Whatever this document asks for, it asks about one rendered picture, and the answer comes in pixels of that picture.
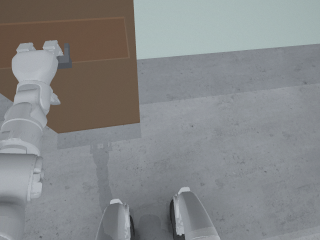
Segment left robot upper arm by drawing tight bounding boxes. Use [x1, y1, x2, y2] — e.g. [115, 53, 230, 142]
[0, 153, 45, 240]

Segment drawer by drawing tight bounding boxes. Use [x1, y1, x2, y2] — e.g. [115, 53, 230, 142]
[0, 16, 128, 68]

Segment left robot hand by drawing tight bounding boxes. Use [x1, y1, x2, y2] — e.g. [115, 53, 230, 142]
[11, 40, 64, 105]

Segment cabinet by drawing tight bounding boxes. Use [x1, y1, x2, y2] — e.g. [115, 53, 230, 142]
[0, 0, 140, 134]

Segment right robot shin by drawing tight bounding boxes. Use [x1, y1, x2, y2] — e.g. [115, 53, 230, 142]
[175, 187, 190, 235]

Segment handle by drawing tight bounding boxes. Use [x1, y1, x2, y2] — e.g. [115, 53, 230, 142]
[56, 43, 72, 69]

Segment robot left forearm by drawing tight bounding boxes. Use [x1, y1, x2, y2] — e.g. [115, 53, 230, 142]
[0, 80, 51, 157]

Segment right robot thigh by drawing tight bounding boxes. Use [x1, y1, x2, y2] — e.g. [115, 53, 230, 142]
[173, 191, 220, 240]

